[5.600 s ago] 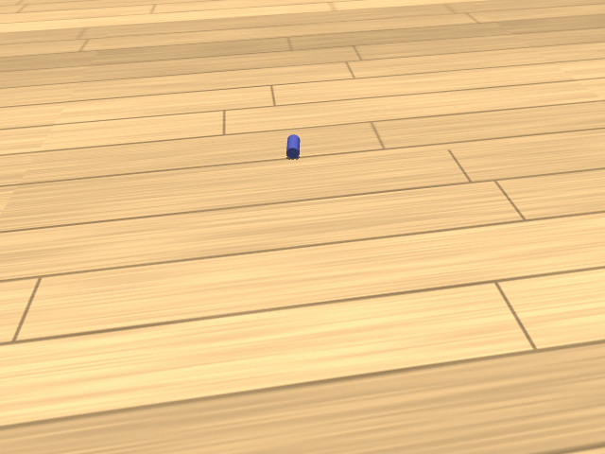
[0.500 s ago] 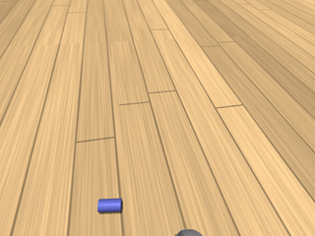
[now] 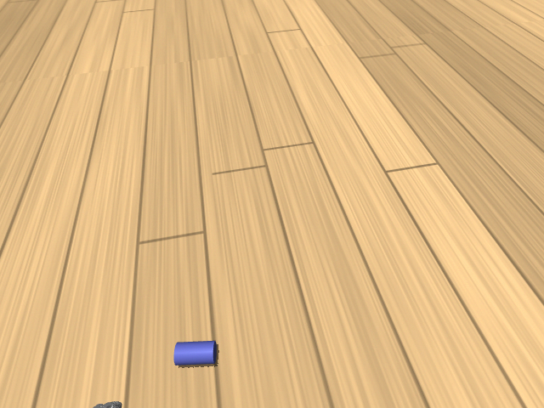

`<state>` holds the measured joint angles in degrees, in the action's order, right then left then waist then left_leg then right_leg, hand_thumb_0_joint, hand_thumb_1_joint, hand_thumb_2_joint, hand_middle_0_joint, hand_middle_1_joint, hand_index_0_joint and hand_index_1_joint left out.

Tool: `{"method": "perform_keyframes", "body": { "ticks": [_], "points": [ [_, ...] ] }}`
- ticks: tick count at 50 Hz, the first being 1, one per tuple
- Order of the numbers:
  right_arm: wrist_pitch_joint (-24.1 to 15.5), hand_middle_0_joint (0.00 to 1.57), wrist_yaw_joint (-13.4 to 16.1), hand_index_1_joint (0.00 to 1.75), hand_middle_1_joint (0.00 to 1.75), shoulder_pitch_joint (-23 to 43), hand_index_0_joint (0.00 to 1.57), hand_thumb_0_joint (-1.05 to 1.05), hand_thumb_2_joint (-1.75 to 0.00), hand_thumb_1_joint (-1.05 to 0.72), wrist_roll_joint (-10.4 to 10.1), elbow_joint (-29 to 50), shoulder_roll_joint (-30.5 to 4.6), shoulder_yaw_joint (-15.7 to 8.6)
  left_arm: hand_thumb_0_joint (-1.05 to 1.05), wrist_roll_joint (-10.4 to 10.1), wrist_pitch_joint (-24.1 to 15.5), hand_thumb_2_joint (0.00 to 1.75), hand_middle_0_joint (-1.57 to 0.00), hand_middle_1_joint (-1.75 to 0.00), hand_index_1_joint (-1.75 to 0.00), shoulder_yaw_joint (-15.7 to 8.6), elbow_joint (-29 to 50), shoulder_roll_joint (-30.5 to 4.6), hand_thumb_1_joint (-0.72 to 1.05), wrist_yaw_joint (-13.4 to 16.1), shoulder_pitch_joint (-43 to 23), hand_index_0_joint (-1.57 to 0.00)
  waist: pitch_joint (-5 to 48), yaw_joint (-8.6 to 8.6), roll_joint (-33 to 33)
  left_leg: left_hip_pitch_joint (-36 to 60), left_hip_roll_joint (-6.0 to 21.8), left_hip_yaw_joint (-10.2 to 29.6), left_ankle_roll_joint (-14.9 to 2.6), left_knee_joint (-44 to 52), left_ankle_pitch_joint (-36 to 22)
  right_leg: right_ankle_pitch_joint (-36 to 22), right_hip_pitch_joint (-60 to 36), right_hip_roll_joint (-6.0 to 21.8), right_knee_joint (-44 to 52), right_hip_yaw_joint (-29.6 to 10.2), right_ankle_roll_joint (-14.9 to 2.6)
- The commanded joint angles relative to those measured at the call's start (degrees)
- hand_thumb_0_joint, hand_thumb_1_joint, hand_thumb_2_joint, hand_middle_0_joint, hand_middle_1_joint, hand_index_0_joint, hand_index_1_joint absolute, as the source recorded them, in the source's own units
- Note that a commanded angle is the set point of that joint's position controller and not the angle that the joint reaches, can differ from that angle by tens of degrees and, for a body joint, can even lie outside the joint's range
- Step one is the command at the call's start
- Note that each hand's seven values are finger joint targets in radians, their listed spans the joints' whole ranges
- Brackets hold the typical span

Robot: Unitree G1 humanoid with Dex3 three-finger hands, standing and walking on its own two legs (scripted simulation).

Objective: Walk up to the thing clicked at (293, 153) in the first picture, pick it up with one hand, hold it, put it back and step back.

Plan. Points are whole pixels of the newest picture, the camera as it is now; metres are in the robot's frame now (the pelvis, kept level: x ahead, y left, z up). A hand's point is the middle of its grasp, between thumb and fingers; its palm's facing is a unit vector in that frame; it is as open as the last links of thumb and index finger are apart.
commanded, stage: walk up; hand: left
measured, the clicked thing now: (195, 352) +0.40 +0.30 -0.71
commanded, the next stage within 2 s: stand in 1.16 s
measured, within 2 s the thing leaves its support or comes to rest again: neither
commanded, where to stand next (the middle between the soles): +0.05 +0.00 m, yaw +3 degrees
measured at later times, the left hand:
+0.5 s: hand out of the picture +0.09 +0.24 -0.13, palm faces +0.03 -0.94 -0.33, open 7.4 cm
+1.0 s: hand out of the picture +0.08 +0.25 -0.13, palm faces +0.07 -0.95 -0.31, open 7.4 cm
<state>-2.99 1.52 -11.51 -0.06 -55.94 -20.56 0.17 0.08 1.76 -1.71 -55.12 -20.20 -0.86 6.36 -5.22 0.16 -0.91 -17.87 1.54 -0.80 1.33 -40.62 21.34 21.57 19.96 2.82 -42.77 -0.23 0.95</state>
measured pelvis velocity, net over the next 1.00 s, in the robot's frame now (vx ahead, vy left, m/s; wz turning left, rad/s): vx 0.00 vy -0.01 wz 0.06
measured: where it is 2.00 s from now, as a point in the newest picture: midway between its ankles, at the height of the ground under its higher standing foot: outside the picture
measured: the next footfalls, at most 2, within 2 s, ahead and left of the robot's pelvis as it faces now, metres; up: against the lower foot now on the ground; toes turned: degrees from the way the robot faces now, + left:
none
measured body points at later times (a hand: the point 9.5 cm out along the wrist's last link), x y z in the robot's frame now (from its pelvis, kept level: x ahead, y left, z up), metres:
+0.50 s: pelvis -0.01 -0.02 +0.02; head +0.01 -0.02 +0.47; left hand +0.09 +0.29 -0.10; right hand +0.08 -0.32 -0.10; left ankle +0.00 +0.14 -0.71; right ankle +0.01 -0.13 -0.71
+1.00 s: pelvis +0.00 -0.01 +0.03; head +0.02 +0.00 +0.48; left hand +0.07 +0.30 -0.11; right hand +0.11 -0.30 -0.10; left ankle +0.00 +0.14 -0.71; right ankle +0.01 -0.13 -0.71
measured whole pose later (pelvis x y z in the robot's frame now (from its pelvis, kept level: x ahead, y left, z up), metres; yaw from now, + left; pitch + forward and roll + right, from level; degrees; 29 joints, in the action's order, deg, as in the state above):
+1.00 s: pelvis +0.00 -0.01 +0.03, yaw +3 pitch -1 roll +0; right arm -1.6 0.4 -5.5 0.7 -64.0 -19.5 0.5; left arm 0.5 1.0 -2.1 -64.6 -19.8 -1.3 3.7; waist -3.0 0.3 -0.3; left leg -10.2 2.0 2.8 2.3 -23.1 11.9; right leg 11.8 9.2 2.2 -22.2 4.1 0.9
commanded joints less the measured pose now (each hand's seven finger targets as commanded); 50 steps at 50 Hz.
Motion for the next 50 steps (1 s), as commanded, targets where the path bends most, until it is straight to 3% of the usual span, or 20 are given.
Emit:
{"method": "perform_keyframes", "body": {
  "ticks": [1,2,3,5,7,13,18,22,29,37,41,50],
  "points": [
    [-1.0,0.20,0.3,0.30,0.30,3.6,0.20,0.00,-0.90,-0.90,-0.2,1.6,-14.9,-3.2,0.00,-0.2,-2.8,0.90,-0.20,-0.30,-0.30,-3.0,0.8,-12.8,0.90,1.2,-0.7,-0.20,7.8,1.29,1.7,-0.8,6.1,7.1,-4.83,8.4,-22.2,-18.6,-9.2,4.5,11.1,-6.5,-5.11],
    [-0.9,0.20,0.3,0.30,0.30,2.7,0.20,0.00,-0.90,-0.90,-0.3,0.8,-13.8,-2.9,0.00,-0.3,-3.1,0.90,-0.20,-0.30,-0.30,-3.1,0.7,-13.6,0.90,1.1,-2.0,-0.20,8.2,0.08,1.7,1.9,3.5,4.3,-3.38,7.7,-22.6,-23.1,-7.7,5.9,11.7,-7.7,-5.91],
    [-0.9,0.20,0.3,0.30,0.30,1.4,0.20,0.00,-0.90,-0.90,-0.3,0.1,-13.4,-2.8,0.00,-0.5,-3.2,0.90,-0.20,-0.30,-0.30,-3.1,0.6,-13.9,0.90,1.1,-3.0,-0.20,8.6,-0.63,2.2,3.8,3.1,3.8,-2.86,7.8,-22.4,-25.1,-7.0,6.6,11.3,-7.8,-6.30],
    [-0.8,0.20,0.1,0.30,0.30,2.8,0.20,0.00,-0.90,-0.90,-0.4,-1.0,-13.5,-2.9,0.00,-0.6,-3.1,0.90,-0.20,-0.30,-0.30,-2.7,-0.1,-13.1,0.90,1.2,-4.3,-0.20,9.1,-0.58,3.2,5.7,4.0,4.4,-3.19,9.5,-23.4,-25.1,-7.5,5.7,11.5,-5.4,-5.49],
    [-0.6,0.20,-0.1,0.30,0.30,4.6,0.20,0.00,-0.90,-0.90,-0.4,-1.5,-13.1,-2.8,0.00,-0.4,-3.2,0.90,-0.20,-0.30,-0.30,-2.3,-0.9,-12.5,0.90,1.3,-5.0,-0.20,10.4,-0.30,2.1,6.6,4.8,4.7,-3.68,10.5,-24.4,-23.5,-8.8,5.1,12.8,-4.1,-4.69],
    [0.1,0.20,-0.5,0.30,0.30,7.4,0.20,0.00,-0.90,-0.90,0.0,-2.7,-11.9,-2.3,0.00,0.2,-2.9,0.90,-0.20,-0.30,-0.30,-2.4,-2.6,-12.7,0.90,0.9,-8.3,-0.20,8.3,-0.58,-2.1,6.3,3.9,3.9,-2.70,13.9,-17.3,-14.5,-8.4,5.4,18.7,-4.6,-3.77],
    [0.4,0.20,-0.9,0.30,0.30,8.3,0.20,0.00,-0.90,-0.90,0.5,-3.7,-12.1,-2.2,0.00,0.4,-2.7,0.90,-0.20,-0.30,-0.30,-2.6,-3.3,-12.6,0.90,0.5,-9.6,-0.20,6.7,-0.53,-1.7,7.2,3.6,3.5,-2.15,16.1,-13.3,-6.7,-7.5,5.6,23.3,-5.3,-3.46],
    [0.4,0.20,-1.0,0.30,0.30,8.2,0.20,0.00,-0.90,-0.90,0.7,-4.4,-12.3,-2.2,0.00,0.4,-2.5,0.90,-0.20,-0.30,-0.30,-2.9,-4.0,-12.6,0.90,0.2,-9.6,-0.20,6.8,-0.28,-0.7,6.8,3.9,4.2,-2.00,17.9,-12.9,-4.0,-8.8,5.0,24.5,-4.7,-3.15],
    [0.2,0.20,-0.9,0.30,0.30,7.4,0.20,0.00,-0.90,-0.90,0.8,-4.9,-12.6,-2.2,0.00,0.4,-2.2,0.90,-0.20,-0.30,-0.30,-3.3,-4.4,-12.2,0.90,0.0,-8.6,-0.20,6.4,0.07,1.3,5.3,4.6,5.8,-2.01,20.5,-11.9,-4.0,-11.2,4.1,24.4,-3.3,-2.85],
    [0.1,0.20,-0.6,0.30,0.30,7.2,0.20,0.00,-0.90,-0.90,0.7,-5.1,-12.8,-2.3,0.00,0.2,-2.2,0.90,-0.20,-0.30,-0.30,-2.9,-5.2,-11.2,0.90,0.0,-6.7,-0.20,8.0,0.24,3.3,4.7,5.5,7.2,-2.27,22.1,-15.6,-11.9,-15.3,3.8,23.0,-1.5,-2.43],
    [0.2,0.20,-0.5,0.30,0.30,7.6,0.20,0.00,-0.90,-0.90,0.7,-4.9,-12.4,-2.3,0.00,0.3,-2.2,0.90,-0.20,-0.30,-0.30,-2.8,-5.7,-11.2,0.90,0.1,-6.1,-0.20,6.9,0.15,3.0,4.3,5.5,7.3,-2.27,22.5,-15.4,-11.8,-14.9,3.9,23.5,-1.2,-2.18],
    [0.4,0.20,-0.5,0.30,0.30,8.1,0.20,0.00,-0.90,-0.90,0.5,-4.6,-12.2,-2.4,0.00,0.3,-2.5,0.90,-0.20,-0.30,-0.30,-2.8,-5.7,-11.3,0.90,0.3,-5.4,-0.20,8.6,0.03,2.1,7.5,5.0,6.5,-2.02,21.1,-21.3,-16.2,-15.4,4.7,23.3,-0.5,-1.90]
  ]
}}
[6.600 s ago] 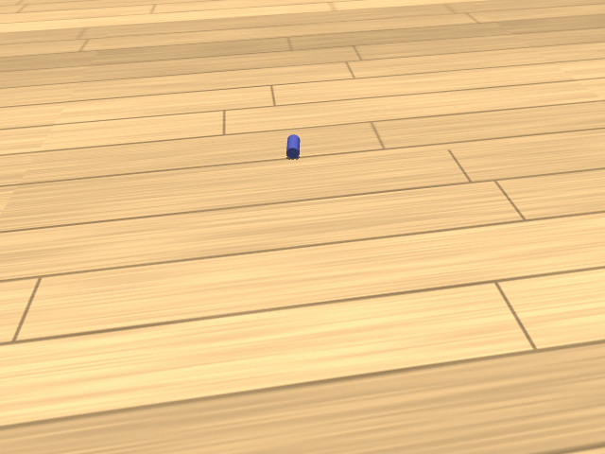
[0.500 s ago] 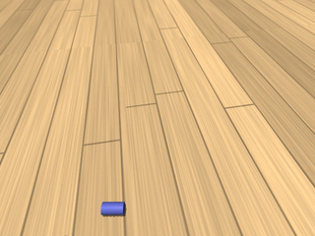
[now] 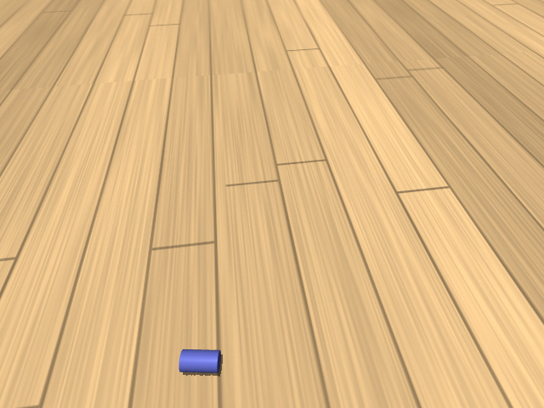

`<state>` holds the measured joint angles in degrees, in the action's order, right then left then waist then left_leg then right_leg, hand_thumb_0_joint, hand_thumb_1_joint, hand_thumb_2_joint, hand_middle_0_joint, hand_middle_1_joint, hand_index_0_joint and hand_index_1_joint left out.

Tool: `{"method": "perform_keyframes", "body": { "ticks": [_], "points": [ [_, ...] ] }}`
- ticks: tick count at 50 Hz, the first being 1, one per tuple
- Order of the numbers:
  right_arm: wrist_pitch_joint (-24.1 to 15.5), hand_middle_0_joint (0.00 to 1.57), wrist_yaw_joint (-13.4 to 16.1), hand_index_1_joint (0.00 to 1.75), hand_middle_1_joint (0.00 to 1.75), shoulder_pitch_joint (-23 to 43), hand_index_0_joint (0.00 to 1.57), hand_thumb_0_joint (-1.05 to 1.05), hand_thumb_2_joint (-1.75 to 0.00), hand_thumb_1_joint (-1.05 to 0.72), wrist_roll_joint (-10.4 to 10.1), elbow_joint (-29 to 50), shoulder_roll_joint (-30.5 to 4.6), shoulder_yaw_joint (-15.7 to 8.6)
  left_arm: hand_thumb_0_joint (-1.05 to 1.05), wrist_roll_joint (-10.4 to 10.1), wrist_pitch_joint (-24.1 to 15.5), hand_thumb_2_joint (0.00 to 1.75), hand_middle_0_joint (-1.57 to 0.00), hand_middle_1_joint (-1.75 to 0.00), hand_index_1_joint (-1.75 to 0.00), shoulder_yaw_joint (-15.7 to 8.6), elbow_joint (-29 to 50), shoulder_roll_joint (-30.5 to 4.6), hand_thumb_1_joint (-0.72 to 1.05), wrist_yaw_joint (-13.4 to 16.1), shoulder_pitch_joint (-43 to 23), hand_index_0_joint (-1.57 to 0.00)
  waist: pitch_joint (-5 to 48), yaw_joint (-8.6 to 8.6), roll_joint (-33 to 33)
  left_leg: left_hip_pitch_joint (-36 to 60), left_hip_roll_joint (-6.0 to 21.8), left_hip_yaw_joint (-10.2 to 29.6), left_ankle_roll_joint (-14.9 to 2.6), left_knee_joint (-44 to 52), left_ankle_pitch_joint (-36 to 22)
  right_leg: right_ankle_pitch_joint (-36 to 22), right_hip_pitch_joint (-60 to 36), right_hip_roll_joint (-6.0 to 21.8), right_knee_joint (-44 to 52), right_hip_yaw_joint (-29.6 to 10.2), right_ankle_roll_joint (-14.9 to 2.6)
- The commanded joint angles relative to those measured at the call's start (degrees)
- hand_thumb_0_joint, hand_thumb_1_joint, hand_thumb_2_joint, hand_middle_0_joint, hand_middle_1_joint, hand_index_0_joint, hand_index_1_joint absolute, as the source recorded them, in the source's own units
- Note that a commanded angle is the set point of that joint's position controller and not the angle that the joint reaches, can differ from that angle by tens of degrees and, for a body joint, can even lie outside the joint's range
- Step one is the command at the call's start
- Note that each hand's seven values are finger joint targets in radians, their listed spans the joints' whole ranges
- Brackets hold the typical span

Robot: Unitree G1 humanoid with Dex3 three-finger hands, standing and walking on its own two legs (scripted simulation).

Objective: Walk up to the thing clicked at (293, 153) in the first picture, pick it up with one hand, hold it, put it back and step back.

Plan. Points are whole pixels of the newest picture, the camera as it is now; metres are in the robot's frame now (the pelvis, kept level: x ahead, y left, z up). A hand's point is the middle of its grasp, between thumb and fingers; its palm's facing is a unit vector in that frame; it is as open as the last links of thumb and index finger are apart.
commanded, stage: walk up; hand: left
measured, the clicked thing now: (200, 360) +0.41 +0.28 -0.74
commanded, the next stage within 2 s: stand in 0.16 s
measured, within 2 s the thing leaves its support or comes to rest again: neither
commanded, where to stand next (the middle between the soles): +0.04 +0.00 m, yaw +0 degrees
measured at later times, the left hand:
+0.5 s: hand out of the picture +0.08 +0.24 -0.15, palm faces -0.02 -0.94 -0.34, open 7.4 cm
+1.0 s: hand out of the picture +0.08 +0.24 -0.15, palm faces -0.03 -0.94 -0.34, open 7.4 cm
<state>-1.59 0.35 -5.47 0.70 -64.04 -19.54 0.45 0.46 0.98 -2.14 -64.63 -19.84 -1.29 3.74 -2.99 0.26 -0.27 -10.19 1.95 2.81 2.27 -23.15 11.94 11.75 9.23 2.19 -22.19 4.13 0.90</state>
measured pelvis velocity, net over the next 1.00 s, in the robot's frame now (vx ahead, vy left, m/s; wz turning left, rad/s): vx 0.00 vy -0.01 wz -0.01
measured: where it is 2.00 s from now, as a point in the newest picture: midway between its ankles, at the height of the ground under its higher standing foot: outside the picture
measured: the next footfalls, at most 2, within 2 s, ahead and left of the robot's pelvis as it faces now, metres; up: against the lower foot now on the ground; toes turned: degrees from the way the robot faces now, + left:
none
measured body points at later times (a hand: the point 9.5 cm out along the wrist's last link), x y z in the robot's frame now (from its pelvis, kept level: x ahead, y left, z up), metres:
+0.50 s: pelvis +0.01 -0.01 +0.00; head +0.03 -0.01 +0.45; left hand +0.09 +0.29 -0.13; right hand +0.10 -0.30 -0.13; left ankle +0.01 +0.14 -0.74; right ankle +0.00 -0.13 -0.74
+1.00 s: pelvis +0.00 -0.01 +0.00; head +0.02 -0.01 +0.45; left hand +0.09 +0.29 -0.13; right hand +0.08 -0.31 -0.13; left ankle +0.01 +0.14 -0.74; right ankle +0.00 -0.13 -0.74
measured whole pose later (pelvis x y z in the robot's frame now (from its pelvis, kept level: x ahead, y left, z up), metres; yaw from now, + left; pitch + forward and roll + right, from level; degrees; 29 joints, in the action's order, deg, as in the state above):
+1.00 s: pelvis +0.00 -0.01 +0.00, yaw -1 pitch -2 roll +0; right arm -0.3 -0.2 -5.8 0.8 -65.3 -20.0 0.4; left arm 0.5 -0.5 -0.2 -65.0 -20.1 -0.5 5.5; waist -2.8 -0.1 0.3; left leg -7.0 3.1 2.5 3.4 -18.6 10.2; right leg 10.8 7.1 1.1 -19.4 4.0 -0.1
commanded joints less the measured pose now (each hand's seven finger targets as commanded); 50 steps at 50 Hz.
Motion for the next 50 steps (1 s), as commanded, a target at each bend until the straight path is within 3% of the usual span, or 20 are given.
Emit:
{"method": "perform_keyframes", "body": {
  "ticks": [1,9,14,22,26,33,38,48,50],
  "points": [
    [-1.0,0.20,0.7,0.30,0.30,2.0,0.20,0.00,-0.90,-0.90,-0.2,3.4,-13.2,-2.8,0.00,-0.1,-1.6,0.90,-0.20,-0.30,-0.30,-2.3,3.6,-11.4,0.90,0.8,-3.2,-0.20,6.4,-0.33,1.0,-0.6,4.6,3.1,-2.95,3.5,-12.5,-6.8,-4.9,5.2,2.9,-4.8,-1.77],
    [-0.4,0.20,0.4,0.30,0.30,4.2,0.20,0.00,-0.90,-0.90,0.3,3.8,-12.4,-2.5,0.00,-0.1,-2.2,0.90,-0.20,-0.30,-0.30,-1.7,2.8,-11.3,0.90,1.0,-2.1,-0.20,5.2,0.09,2.0,1.2,5.0,3.5,-2.47,4.8,-12.0,-6.6,-3.7,5.7,4.5,-5.4,-1.71],
    [-0.1,0.20,0.1,0.30,0.30,3.6,0.20,0.00,-0.90,-0.90,0.1,3.4,-12.7,-2.6,0.00,-0.1,-2.9,0.90,-0.20,-0.30,-0.30,-1.4,2.9,-12.1,0.90,1.2,-2.4,-0.20,6.9,-0.43,0.6,3.1,5.3,2.9,-2.37,4.8,-14.4,-11.4,-5.2,6.3,4.5,-5.7,-1.66],
    [0.1,0.20,-0.1,0.30,0.30,4.2,0.20,0.00,-0.90,-0.90,-0.1,2.9,-12.8,-2.4,0.00,-0.1,-2.9,0.90,-0.20,-0.30,-0.30,-0.8,2.5,-11.9,0.90,1.4,-2.3,-0.20,6.4,-0.32,0.9,2.9,5.2,2.6,-2.14,5.8,-12.6,-9.8,-5.6,6.1,5.5,-5.5,-1.56],
    [0.1,0.20,-0.1,0.30,0.30,4.2,0.20,0.00,-0.90,-0.90,-0.1,2.7,-12.2,-2.4,0.00,0.0,-3.0,0.90,-0.20,-0.30,-0.30,-0.7,2.2,-12.2,0.90,1.6,-1.1,-0.20,6.7,-0.06,0.0,3.4,5.3,2.6,-2.15,5.8,-13.6,-11.8,-5.8,6.0,5.5,-5.1,-1.49],
    [0.3,0.20,-0.3,0.30,0.30,3.4,0.20,0.00,-0.90,-0.90,0.0,2.2,-12.2,-2.4,0.00,0.1,-2.9,0.90,-0.20,-0.30,-0.30,-0.7,2.4,-12.6,0.90,1.6,-1.1,-0.20,4.2,-0.03,-0.4,1.9,4.9,2.5,-1.99,6.7,-8.1,-4.5,-3.9,5.8,7.0,-5.7,-1.52],
    [0.2,0.20,-0.2,0.30,0.30,2.8,0.20,0.00,-0.90,-0.90,-0.1,2.3,-12.3,-2.5,0.00,0.0,-3.0,0.90,-0.20,-0.30,-0.30,-0.5,2.5,-12.5,0.90,1.6,-0.3,-0.20,5.6,-0.14,0.6,3.0,5.3,2.5,-1.90,6.3,-12.2,-10.6,-5.1,5.9,5.8,-5.3,-1.68],
    [0.2,0.20,-0.1,0.30,0.30,1.9,0.20,0.00,-0.90,-0.90,-0.1,2.3,-12.3,-2.3,0.00,0.0,-3.0,0.90,-0.20,-0.30,-0.30,-0.5,2.7,-12.5,0.90,1.6,-0.3,-0.20,4.7,-0.21,0.0,2.6,5.5,2.4,-1.90,6.8,-11.1,-9.0,-4.4,5.7,6.0,-5.5,-1.67],
    [0.3,0.20,-0.1,0.30,0.30,1.5,0.20,0.00,-0.90,-0.90,0.0,2.2,-12.4,-2.2,0.00,0.0,-2.9,0.90,-0.20,-0.30,-0.30,-0.6,2.8,-12.7,0.90,1.6,-0.9,-0.20,4.5,-0.39,0.2,2.1,5.3,2.1,-1.96,6.9,-9.1,-6.6,-4.2,5.7,6.5,-5.9,-1.72]
  ]
}}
